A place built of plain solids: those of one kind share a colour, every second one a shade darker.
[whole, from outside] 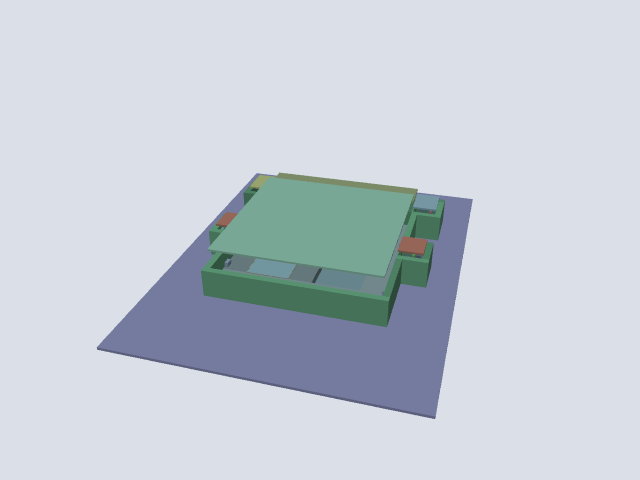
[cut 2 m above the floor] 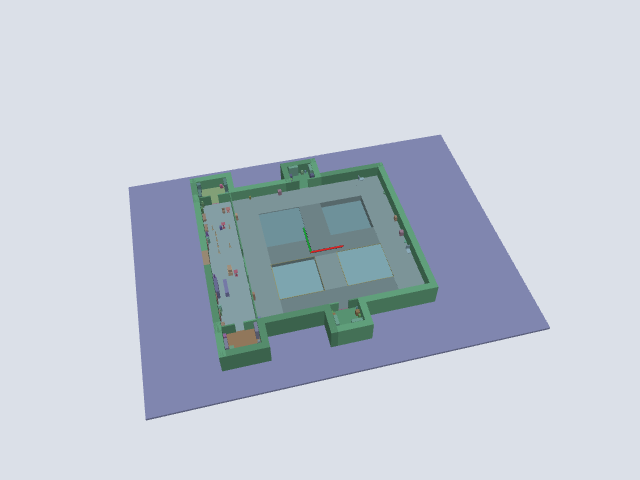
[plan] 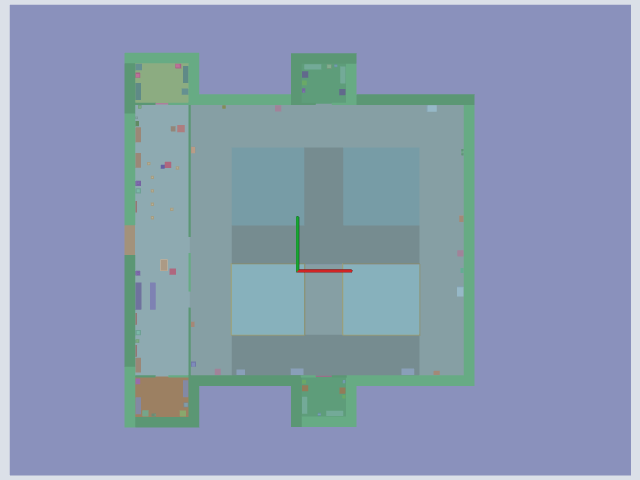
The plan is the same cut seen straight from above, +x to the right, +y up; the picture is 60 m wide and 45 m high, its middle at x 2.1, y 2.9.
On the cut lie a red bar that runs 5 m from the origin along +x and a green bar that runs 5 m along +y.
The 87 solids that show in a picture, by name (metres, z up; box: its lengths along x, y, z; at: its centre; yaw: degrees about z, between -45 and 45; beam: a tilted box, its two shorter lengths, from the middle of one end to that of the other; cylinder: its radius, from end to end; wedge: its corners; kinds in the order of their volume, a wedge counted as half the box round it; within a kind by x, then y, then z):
{
 "ground_under_all_1": {"box": [58.25, 44.16, 0.4], "at": [2.13, 2.89, -1.94]},
 "floor_gang_1": {"box": [3.95, 25.55, 1.79], "at": [-8.14, 2.89, -0.9]},
 "floor_gang_2": {"box": [3.65, 6.6, 1.79], "at": [2.46, -2.69, -0.9]},
 "floor_gang_3": {"box": [3.65, 7.3, 1.79], "at": [2.46, 7.92, -0.9]},
 "floor_gang_4": {"box": [17.6, 3.9, 1.79], "at": [2.63, -7.93, -0.9]},
 "floor_gang_5": {"box": [17.6, 3.65, 1.79], "at": [2.63, 2.44, -0.9]},
 "floor_gang_6": {"box": [17.6, 4.1, 1.79], "at": [2.63, 13.62, -0.9]},
 "floor_gang_7": {"box": [4.25, 25.55, 1.79], "at": [13.55, 2.89, -0.9]},
 "wall_1": {"box": [1.0, 5.7, 4.4], "at": [-15.72, -11.84, 0.41]},
 "wall_2": {"box": [1.0, 12.28, 4.4], "at": [-15.72, -4.65, 0.41]},
 "wall_3": {"box": [1.0, 12.28, 4.4], "at": [-15.72, 10.43, 0.41]},
 "wall_4": {"box": [1.0, 5.7, 4.4], "at": [-15.72, 17.61, 0.41]},
 "wall_5": {"box": [2.1, 0.2, 4.4], "at": [-14.37, -9.88, 0.41]},
 "wall_6": {"box": [2.1, 0.2, 4.4], "at": [-14.37, 15.66, 0.41]},
 "wall_7": {"box": [7.0, 1.0, 4.4], "at": [-12.72, -14.19, 0.41]},
 "wall_8": {"box": [7.0, 1.0, 4.4], "at": [-12.72, 19.97, 0.41]},
 "wall_9": {"box": [2.1, 0.2, 4.4], "at": [-11.07, -9.88, 0.41]},
 "wall_10": {"box": [2.1, 0.2, 4.4], "at": [-11.07, 15.66, 0.41]},
 "wall_11": {"box": [0.2, 6.55, 4.4], "at": [-10.12, -6.71, 0.41]},
 "wall_12": {"box": [0.2, 3.62, 4.4], "at": [-10.12, -0.12, 0.41]},
 "wall_13": {"box": [0.2, 12.58, 4.4], "at": [-10.12, 9.48, 0.41]},
 "wall_14": {"box": [1.0, 4.9, 4.4], "at": [-9.72, -12.23, 0.41]},
 "wall_15": {"box": [1.0, 4.9, 4.4], "at": [-9.72, 18.02, 0.41]},
 "wall_16": {"box": [10.53, 1.0, 4.4], "at": [-4.96, -10.29, 0.41]},
 "wall_17": {"box": [10.53, 1.0, 4.4], "at": [-4.96, 16.07, 0.41]},
 "wall_18": {"box": [1.0, 4.85, 4.4], "at": [-0.12, -12.21, 0.41]},
 "wall_19": {"box": [1.0, 4.85, 4.4], "at": [-0.12, 17.99, 0.41]},
 "wall_20": {"box": [1.53, 0.2, 4.4], "at": [0.94, 15.66, 0.41]},
 "wall_21": {"box": [1.41, 0.2, 4.4], "at": [1.0, -9.88, 0.41]},
 "wall_22": {"box": [6.15, 1.0, 4.4], "at": [2.46, -14.14, 0.41]},
 "wall_23": {"box": [6.15, 1.0, 4.4], "at": [2.46, 19.92, 0.41]},
 "wall_24": {"box": [1.4, 0.2, 4.4], "at": [3.91, 15.66, 0.41]},
 "wall_25": {"box": [1.53, 0.2, 4.4], "at": [3.97, -9.88, 0.41]},
 "wall_26": {"box": [1.0, 4.85, 4.4], "at": [5.03, -12.21, 0.41]},
 "wall_27": {"box": [1.0, 4.85, 4.4], "at": [5.03, 17.99, 0.41]},
 "wall_28": {"box": [11.98, 1.0, 4.4], "at": [10.59, -10.29, 0.41]},
 "wall_29": {"box": [11.98, 1.0, 4.4], "at": [10.59, 16.07, 0.41]},
 "wall_30": {"box": [1.0, 27.35, 4.4], "at": [16.08, 2.89, 0.41]},
 "step_tier_1": {"box": [6.8, 6.6, 1.18], "at": [-2.77, -2.69, -1.2]},
 "step_tier_2": {"box": [6.8, 7.3, 1.63], "at": [-2.77, 7.92, -0.97]},
 "step_tier_3": {"box": [7.15, 6.6, 1.79], "at": [7.86, -2.69, -0.9]},
 "step_tier_4": {"box": [7.15, 7.3, 0.6], "at": [7.86, 7.92, -1.49]},
 "floor_foyer_1": {"box": [5.2, 25.55, 1.79], "at": [-12.72, 2.89, -0.9]},
 "ceil_hall_1": {"box": [25.8, 25.55, 0.3], "at": [2.78, 2.89, 5.7]},
 "floor_side_1": {"box": [4.35, 3.85, 1.79], "at": [2.46, -11.81, -0.9]},
 "floor_side_2": {"box": [4.35, 3.85, 1.79], "at": [2.46, 17.59, -0.9]},
 "ceil_foyer_1": {"box": [5.2, 25.55, 0.3], "at": [-12.72, 2.89, 4.35]},
 "floor_cloaks_1": {"box": [5.2, 3.9, 1.79], "at": [-12.72, -11.84, -0.9]},
 "floor_store_1": {"box": [5.2, 3.9, 1.79], "at": [-12.72, 17.61, -0.9]},
 "door_leaf_1": {"box": [0.97, 2.8, 5.06], "at": [-15.73, 2.89, 0.74]},
 "ceil_side_1": {"box": [4.35, 3.85, 0.3], "at": [2.46, -11.81, 3.4]},
 "ceil_side_2": {"box": [4.35, 3.85, 0.3], "at": [2.46, 17.59, 3.4]},
 "shelves_side_1": {"box": [0.5, 1.6, 2.0], "at": [0.66, -12.59, 1.0]},
 "shelves_side_2": {"box": [1.6, 0.5, 2.0], "at": [1.43, 19.14, 1.0]},
 "shelves_side_3": {"box": [1.6, 0.5, 2.0], "at": [3.48, -13.36, 1.0]},
 "shelves_side_4": {"box": [0.5, 1.6, 2.0], "at": [4.25, 18.36, 1.0]},
 "ceil_cloaks_1": {"box": [5.2, 3.9, 0.3], "at": [-12.72, -11.84, 3.4]},
 "ceil_store_1": {"box": [5.2, 3.9, 0.3], "at": [-12.72, 17.61, 3.4]},
 "cloakroom_foyer_1": {"box": [0.55, 2.55, 1.75], "at": [-14.91, -2.36, 0.87]},
 "cloakroom_foyer_2": {"box": [0.55, 2.55, 1.0], "at": [-13.56, -2.36, 0.5]},
 "shelves_cloaks_1": {"box": [0.5, 1.6, 2.0], "at": [-14.94, -12.63, 1.0]},
 "shelves_cloaks_2": {"box": [0.5, 1.6, 2.0], "at": [-10.5, -11.04, 1.0]},
 "shelves_store_1": {"box": [0.5, 1.6, 2.0], "at": [-14.94, 16.82, 1.0]},
 "shelves_store_2": {"box": [0.5, 1.6, 2.0], "at": [-10.5, 18.41, 1.0]},
 "case_1": {"box": [0.8, 0.5, 0.41], "at": [-5.34, -9.5, 0.29]},
 "case_2": {"box": [1.2, 0.6, 0.66], "at": [-0.05, -9.45, 0.42]},
 "case_3": {"box": [1.2, 0.6, 0.66], "at": [10.34, -9.45, 0.42]},
 "fridge_side_1": {"box": [0.6, 0.6, 0.85], "at": [0.71, 18.41, 0.42]},
 "fridge_side_2": {"box": [0.6, 0.6, 1.8], "at": [4.2, 16.77, 0.9]},
 "bench_foyer_1": {"box": [0.5, 1.4, 0.46], "at": [-14.94, -8.84, 0.22]},
 "bench_foyer_2": {"box": [0.5, 1.4, 0.46], "at": [-14.94, 10.37, 0.22]},
 "bench_foyer_3": {"box": [0.5, 1.4, 0.46], "at": [-14.94, 12.77, 0.22]},
 "fridge_cloaks_1": {"box": [0.6, 0.6, 1.8], "at": [-14.27, -13.36, 0.9]},
 "cart_foyer_1": {"box": [0.58, 0.98, 0.58], "at": [-12.52, 0.54, 1.21]},
 "fridge_store_1": {"box": [0.6, 0.6, 0.85], "at": [-10.55, 16.82, 0.42]},
 "barrel_cloaks_1": {"box": [0.58, 0.58, 0.89], "at": [-10.76, -13.37, 0.44]},
 "barrel_side_1": {"box": [0.58, 0.58, 0.89], "at": [4.21, -11.22, 0.44]},
 "kerb_1": {"box": [0.09, 6.76, 0.06], "at": [-6.21, -2.69, 0.02]},
 "kerb_2": {"box": [6.8, 0.08, 0.07], "at": [-2.77, -6.03, 0.03]},
 "kerb_3": {"box": [0.08, 6.76, 0.06], "at": [0.67, -2.69, 0.02]},
 "kerb_4": {"box": [0.09, 6.76, 0.06], "at": [4.24, -2.67, 0.02]},
 "kerb_5": {"box": [7.15, 0.07, 0.035], "at": [7.86, -6.02, 0.01]},
 "kerb_6": {"box": [7.15, 0.09, 0.06], "at": [7.86, 0.66, 0.02]},
 "trolley_1": {"box": [1.0, 0.6, 0.06], "at": [12.55, 15.23, 0.2]},
 "trolley_2": {"box": [0.6, 1.0, 0.06], "at": [15.24, -1.91, 0.2]},
 "cafe_table_foyer_1": {"box": [0.7, 0.7, 0.04], "at": [-10.93, 13.34, 0.72]},
 "high_table_foyer_1": {"box": [0.6, 0.6, 0.05], "at": [-11.71, -0.06, 1.0]}
}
